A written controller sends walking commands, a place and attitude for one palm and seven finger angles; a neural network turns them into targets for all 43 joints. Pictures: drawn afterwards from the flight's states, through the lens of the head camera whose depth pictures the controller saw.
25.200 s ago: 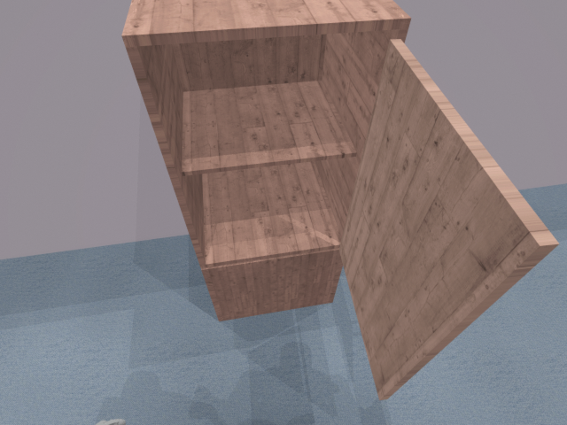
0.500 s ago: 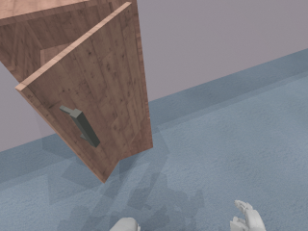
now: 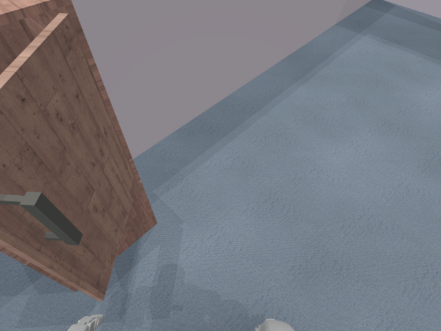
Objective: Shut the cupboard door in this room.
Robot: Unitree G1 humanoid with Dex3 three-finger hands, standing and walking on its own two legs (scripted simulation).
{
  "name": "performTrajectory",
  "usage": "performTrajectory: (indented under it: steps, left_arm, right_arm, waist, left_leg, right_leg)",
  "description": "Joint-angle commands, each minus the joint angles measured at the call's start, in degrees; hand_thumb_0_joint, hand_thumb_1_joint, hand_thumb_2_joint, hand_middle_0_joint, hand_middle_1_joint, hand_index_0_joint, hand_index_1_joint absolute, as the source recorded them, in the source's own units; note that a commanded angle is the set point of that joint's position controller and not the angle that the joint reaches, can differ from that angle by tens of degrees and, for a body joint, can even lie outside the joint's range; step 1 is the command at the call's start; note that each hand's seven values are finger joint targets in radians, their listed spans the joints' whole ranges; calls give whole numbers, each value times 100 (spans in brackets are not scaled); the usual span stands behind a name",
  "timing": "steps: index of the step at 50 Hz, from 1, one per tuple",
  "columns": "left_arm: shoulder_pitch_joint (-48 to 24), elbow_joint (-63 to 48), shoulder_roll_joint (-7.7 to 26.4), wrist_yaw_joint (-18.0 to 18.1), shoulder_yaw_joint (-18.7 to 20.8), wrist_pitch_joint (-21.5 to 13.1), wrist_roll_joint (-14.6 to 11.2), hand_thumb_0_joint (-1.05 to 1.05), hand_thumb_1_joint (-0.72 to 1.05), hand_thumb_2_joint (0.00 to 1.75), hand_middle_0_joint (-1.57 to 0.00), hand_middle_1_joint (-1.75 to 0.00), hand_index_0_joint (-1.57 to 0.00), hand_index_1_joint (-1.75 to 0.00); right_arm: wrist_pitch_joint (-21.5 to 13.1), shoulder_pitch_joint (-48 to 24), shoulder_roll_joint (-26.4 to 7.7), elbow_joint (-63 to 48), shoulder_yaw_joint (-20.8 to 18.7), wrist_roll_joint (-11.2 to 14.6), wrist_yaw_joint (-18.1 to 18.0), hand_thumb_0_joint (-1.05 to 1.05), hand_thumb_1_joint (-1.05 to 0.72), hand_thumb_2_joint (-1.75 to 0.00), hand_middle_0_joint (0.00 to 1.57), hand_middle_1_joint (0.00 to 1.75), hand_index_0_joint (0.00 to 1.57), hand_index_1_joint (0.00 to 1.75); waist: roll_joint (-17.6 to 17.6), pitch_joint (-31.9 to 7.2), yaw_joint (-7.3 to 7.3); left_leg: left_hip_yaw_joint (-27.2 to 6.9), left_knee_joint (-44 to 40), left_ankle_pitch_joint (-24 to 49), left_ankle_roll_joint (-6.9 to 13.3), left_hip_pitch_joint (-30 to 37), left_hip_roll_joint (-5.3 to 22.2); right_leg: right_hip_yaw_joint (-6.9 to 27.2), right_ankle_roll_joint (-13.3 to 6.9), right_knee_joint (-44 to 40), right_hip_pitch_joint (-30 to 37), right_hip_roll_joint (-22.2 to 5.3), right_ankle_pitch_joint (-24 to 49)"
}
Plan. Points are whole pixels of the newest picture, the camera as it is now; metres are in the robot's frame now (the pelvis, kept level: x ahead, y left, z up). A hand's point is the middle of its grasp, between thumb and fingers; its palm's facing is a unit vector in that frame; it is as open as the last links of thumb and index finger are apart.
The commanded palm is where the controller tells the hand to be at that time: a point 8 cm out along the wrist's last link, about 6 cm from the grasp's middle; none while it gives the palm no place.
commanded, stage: walk to a spot facing it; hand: left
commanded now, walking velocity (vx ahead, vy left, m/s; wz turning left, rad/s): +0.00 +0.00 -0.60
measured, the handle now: (43, 220) +0.27 +0.31 +0.06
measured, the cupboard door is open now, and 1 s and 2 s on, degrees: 40 40 40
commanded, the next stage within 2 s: none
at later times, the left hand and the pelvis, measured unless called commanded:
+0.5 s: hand out of the picture +0.12 +0.13 -0.16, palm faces -0.23 -0.95 -0.23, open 7.4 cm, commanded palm none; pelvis -0.01 -0.04 +0.00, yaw -16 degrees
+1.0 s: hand (223, 254) +0.30 +0.01 -0.17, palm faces -0.59 -0.78 -0.20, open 7.4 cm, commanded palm none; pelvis +0.10 -0.09 -0.01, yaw -36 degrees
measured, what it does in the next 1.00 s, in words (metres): walks ahead, turning right: right foot, then left foot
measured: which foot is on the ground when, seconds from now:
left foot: down 0.00-0.10, up 0.12-0.56, down 0.58-1.00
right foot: up 0.00-0.08, down 0.10-0.58, up 0.60-1.00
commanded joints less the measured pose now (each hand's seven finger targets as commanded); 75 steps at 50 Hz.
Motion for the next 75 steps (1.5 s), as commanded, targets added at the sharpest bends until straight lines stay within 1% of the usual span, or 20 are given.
performTrajectory:
  steps: [1,3,4,5,7,12,20,25,27,28,29,30,36,47,51,52,54,58,62,75]
  left_arm:
    - [-292,-563,185,-8,-35,-258,-8,0,90,90,-20,-30,-20,-30]
    - [178,-391,349,9,10,-337,-4,0,90,90,-20,-30,-20,-30]
    - [675,-251,836,70,88,-431,31,0,90,90,-20,-30,-20,-30]
    - [1036,-140,1528,188,225,-471,46,0,90,90,-20,-30,-20,-30]
    - [920,-148,1246,319,224,-395,-41,0,90,90,-20,-30,-20,-30]
    - [-18,-474,865,284,97,-382,-19,0,90,90,-20,-30,-20,-30]
    - [405,-331,887,256,139,-397,17,0,90,90,-20,-30,-20,-30]
    - [388,-336,920,208,169,-376,40,0,90,90,-20,-30,-20,-30]
    - [125,-400,896,174,163,-364,7,0,90,90,-20,-30,-20,-30]
    - [4,-477,674,146,115,-362,-22,0,90,90,-20,-30,-20,-30]
    - [22,-594,278,81,34,-364,-71,0,90,90,-20,-30,-20,-30]
    - [-286,-731,363,50,56,-405,-30,0,90,90,-20,-30,-20,-30]
    - [205,-256,186,-141,123,-359,99,0,90,90,-20,-30,-20,-30]
    - [-1148,-635,-212,-197,-116,-441,42,0,90,90,-20,-30,-20,-30]
    - [286,-177,73,-95,-35,-580,47,0,90,90,-20,-30,-20,-30]
    - [1307,147,357,-59,62,-660,72,0,90,90,-20,-30,-20,-30]
    - [2260,458,1527,122,275,-728,-36,0,90,90,-20,-30,-20,-30]
    - [656,84,791,193,50,-725,-110,0,90,90,-20,-30,-20,-30]
    - [366,158,463,206,-37,-834,12,0,90,90,-20,-30,-20,-30]
    - [1773,862,183,315,-133,-995,22,0,90,90,-20,-30,-20,-30]
  right_arm:
    - [-107,187,-1262,-310,-332,5,-3,0,-90,-90,20,30,20,30]
    - [-93,121,-1269,-314,-337,40,22,0,-90,-90,20,30,20,30]
    - [-73,218,-1042,-370,-292,95,57,0,-90,-90,20,30,20,30]
    - [-42,-57,-496,-687,-125,90,77,0,-90,-90,20,30,20,30]
    - [90,-376,-608,-722,-133,119,-63,0,-90,-90,20,30,20,30]
    - [143,-151,-685,-399,-193,54,2,0,-90,-90,20,30,20,30]
    - [89,-677,-629,-624,-193,92,-5,0,-90,-90,20,30,20,30]
    - [-33,-608,-589,-703,-158,104,17,0,-90,-90,20,30,20,30]
    - [-117,-92,-605,-564,-167,111,3,0,-90,-90,20,30,20,30]
    - [-181,337,-825,-428,-216,105,-49,0,-90,-90,20,30,20,30]
    - [-208,646,-1458,-378,-350,24,-85,0,-90,-90,20,30,20,30]
    - [-186,595,-1728,-446,-402,59,-74,0,-90,-90,20,30,20,30]
    - [-365,256,-814,-420,-117,38,-58,0,-90,-90,20,30,20,30]
    - [-447,1365,-730,229,-182,-27,-24,0,-90,-90,20,30,20,30]
    - [-471,1131,-1037,244,-256,52,3,0,-90,-90,20,30,20,30]
    - [-475,933,-1082,177,-245,94,26,0,-90,-90,20,30,20,30]
    - [-470,957,-378,-158,-91,251,59,0,-90,-90,20,30,20,30]
    - [-333,457,-416,16,-117,87,43,0,-90,-90,20,30,20,30]
    - [-154,920,-173,250,-95,3,83,0,-90,-90,20,30,20,30]
    - [-341,-1233,-58,-301,-48,35,261,0,-90,-90,20,30,20,30]
  waist:
    - [1255,-629,-135]
    - [956,-828,151]
    - [-114,-1142,369]
    - [-1983,-1084,539]
    - [-1169,-915,480]
    - [-777,-631,96]
    - [-791,-705,271]
    - [-995,-854,274]
    - [-867,-810,-20]
    - [-287,-914,-248]
    - [1570,-968,-451]
    - [1803,-484,-469]
    - [762,124,32]
    - [963,441,-335]
    - [892,-500,398]
    - [607,-1066,910]
    - [-1515,-2446,1061]
    - [-75,-600,343]
    - [-452,-444,-105]
    - [-468,-122,493]
  left_leg:
    - [-670,-250,3002,723,516,1357]
    - [-232,615,2589,284,-7,1160]
    - [59,1738,1653,-113,-872,892]
    - [107,3156,-1748,-423,-2402,39]
    - [-974,3912,-1658,-314,-2461,183]
    - [-851,3521,-556,-449,-1887,36]
    - [-954,2505,-685,-436,-1727,-256]
    - [-882,1190,-1043,-295,-957,-466]
    - [-784,-56,-549,-193,329,-580]
    - [-1103,-901,-633,-46,1568,-187]
    - [-2861,-1747,-2131,284,2281,1352]
    - [-3593,-2129,-2811,658,1473,2306]
    - [-1254,-1926,-483,255,632,1073]
    - [126,-1404,2482,613,1533,1368]
    - [712,639,5724,349,1324,1293]
    - [852,1894,5189,100,626,1087]
    - [11,5326,-1723,-309,-2398,-259]
    - [-958,5120,-88,-135,-2208,544]
    - [-779,4123,210,-233,-1750,446]
    - [-567,1690,485,-258,-2868,142]
  right_leg:
    - [-419,-141,-1208,351,173,-34]
    - [-521,-259,-2479,1497,233,1166]
    - [349,-525,-3062,2672,-493,2294]
    - [2322,-1105,-3175,3083,-1979,4630]
    - [1909,-1644,-3021,2480,-1933,4948]
    - [1456,-1279,-3190,1523,-1019,3345]
    - [2294,-1444,-3255,1592,-918,2808]
    - [2869,-1424,-3515,1325,-772,610]
    - [2789,-1169,-3308,343,-452,-242]
    - [2332,-844,-2684,-677,28,-634]
    - [1249,-487,-1095,-1885,898,-1131]
    - [486,-303,12,-2061,503,-843]
    - [190,-154,1747,-1807,82,1059]
    - [-680,-259,-764,-1708,-161,1133]
    - [-1109,-726,-1701,705,521,1070]
    - [-1082,-822,-2138,2303,572,1592]
    - [3390,-1892,-2913,4743,-2258,2486]
    - [1931,-1497,-3716,1598,-1675,1367]
    - [978,-1299,-3998,644,-1056,1695]
    - [1225,-1461,-3729,2811,-1112,3764]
